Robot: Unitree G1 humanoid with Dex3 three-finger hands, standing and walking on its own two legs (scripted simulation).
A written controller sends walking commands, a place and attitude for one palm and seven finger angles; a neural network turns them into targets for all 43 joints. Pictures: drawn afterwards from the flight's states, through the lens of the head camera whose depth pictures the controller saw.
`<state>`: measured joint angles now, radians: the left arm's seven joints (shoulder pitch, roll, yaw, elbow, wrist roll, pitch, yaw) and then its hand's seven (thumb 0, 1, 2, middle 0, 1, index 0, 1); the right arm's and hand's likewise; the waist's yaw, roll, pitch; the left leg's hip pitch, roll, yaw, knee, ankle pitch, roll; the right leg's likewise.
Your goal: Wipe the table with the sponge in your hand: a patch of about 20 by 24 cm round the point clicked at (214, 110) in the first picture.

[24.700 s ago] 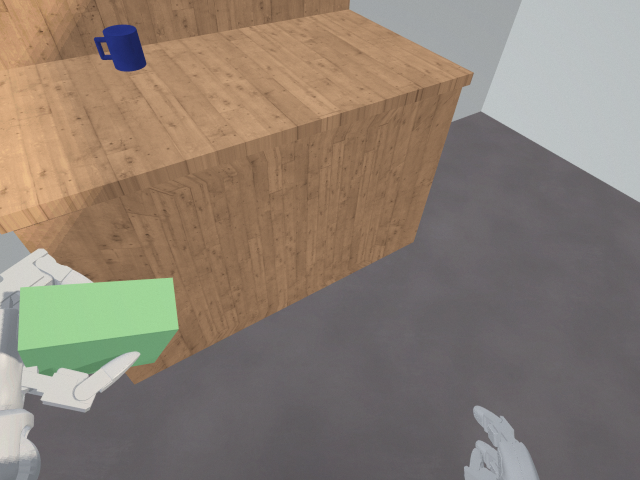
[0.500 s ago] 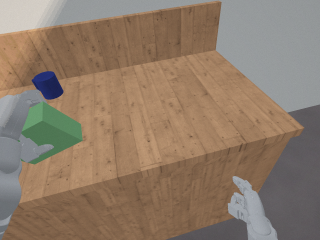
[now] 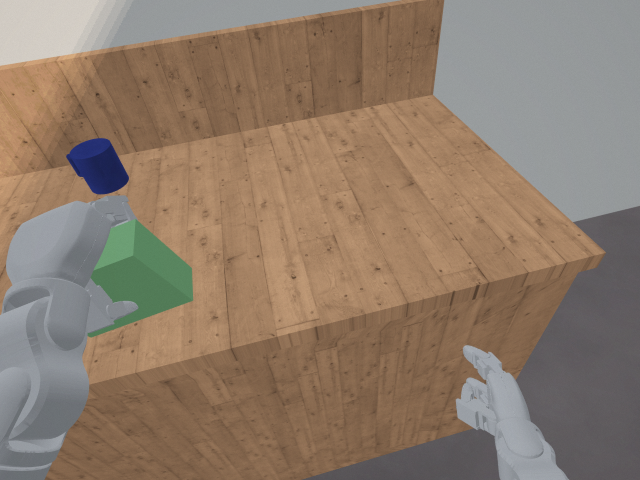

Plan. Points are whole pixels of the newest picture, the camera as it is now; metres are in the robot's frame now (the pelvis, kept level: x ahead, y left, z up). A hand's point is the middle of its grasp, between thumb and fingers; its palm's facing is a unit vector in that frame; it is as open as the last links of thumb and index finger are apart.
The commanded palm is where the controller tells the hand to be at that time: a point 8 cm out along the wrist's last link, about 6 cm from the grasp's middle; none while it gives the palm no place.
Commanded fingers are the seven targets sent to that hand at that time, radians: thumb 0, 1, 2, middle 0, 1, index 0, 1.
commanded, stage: turn the palm down, sponge in hand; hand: left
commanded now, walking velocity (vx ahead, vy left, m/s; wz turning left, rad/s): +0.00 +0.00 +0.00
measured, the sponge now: (121, 289) +0.25 +0.28 +0.15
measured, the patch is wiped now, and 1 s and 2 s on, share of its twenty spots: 0.00 0.00 0.00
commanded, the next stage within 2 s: move the sponge above the wiping area in 0.30 s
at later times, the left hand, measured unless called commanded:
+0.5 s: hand (157, 275) +0.25 +0.23 +0.17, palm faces +0.13 -0.10 -0.99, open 9.3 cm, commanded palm +0.20 +0.25 +0.27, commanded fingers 0.00 0.10 1.30 -1.20 -1.60 -1.20 -1.60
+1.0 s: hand (123, 264) +0.26 +0.27 +0.18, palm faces +0.15 -0.02 -0.99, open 9.3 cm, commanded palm +0.21 +0.29 +0.25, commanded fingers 0.00 0.10 1.30 -1.20 -1.60 -1.20 -1.60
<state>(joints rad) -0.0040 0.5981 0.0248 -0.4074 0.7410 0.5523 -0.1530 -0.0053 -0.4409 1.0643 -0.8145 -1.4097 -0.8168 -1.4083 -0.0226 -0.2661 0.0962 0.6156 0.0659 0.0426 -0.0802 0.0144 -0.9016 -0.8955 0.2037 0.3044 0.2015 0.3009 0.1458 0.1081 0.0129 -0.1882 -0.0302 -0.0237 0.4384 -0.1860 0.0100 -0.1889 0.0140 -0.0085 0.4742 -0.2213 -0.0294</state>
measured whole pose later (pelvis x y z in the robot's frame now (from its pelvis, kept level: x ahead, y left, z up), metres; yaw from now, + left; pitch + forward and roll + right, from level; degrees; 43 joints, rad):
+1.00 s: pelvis +0.01 +0.00 +0.00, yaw -1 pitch -5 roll +0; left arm 0.01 0.67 -0.01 -0.30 0.80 0.32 -0.12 0.00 -0.45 1.07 -0.82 -1.41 -0.82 -1.40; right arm 0.02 -0.25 0.07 0.67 0.03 -0.02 -0.09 0.02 -0.90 -0.90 0.20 0.30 0.20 0.30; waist 0.14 0.10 0.01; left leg -0.16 -0.02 -0.02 0.45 -0.21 0.00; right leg -0.16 0.03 0.00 0.47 -0.23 -0.04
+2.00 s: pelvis +0.02 -0.01 +0.00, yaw +1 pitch -4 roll +0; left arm 0.06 0.75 0.20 -0.10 0.77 0.26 -0.10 0.00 -0.45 1.07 -0.82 -1.41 -0.82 -1.41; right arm 0.07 -0.27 0.05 0.68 0.05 0.01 -0.09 0.01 -0.90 -0.90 0.20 0.30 0.20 0.30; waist 0.13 0.11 0.01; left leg -0.16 0.00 -0.05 0.46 -0.23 -0.01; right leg -0.13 0.05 -0.03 0.43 -0.23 -0.05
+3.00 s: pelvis +0.01 +0.02 +0.00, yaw +1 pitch -2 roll -1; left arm 0.08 0.71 0.20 -0.15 0.75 0.42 -0.13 0.00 -0.45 1.06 -0.82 -1.43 -0.82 -1.43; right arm 0.01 -0.25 0.08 0.63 0.08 0.04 -0.07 0.01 -0.90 -0.90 0.20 0.30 0.20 0.30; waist 0.13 0.11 0.00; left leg -0.19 -0.05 -0.04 0.42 -0.19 0.04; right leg -0.15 0.00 -0.01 0.38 -0.19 0.00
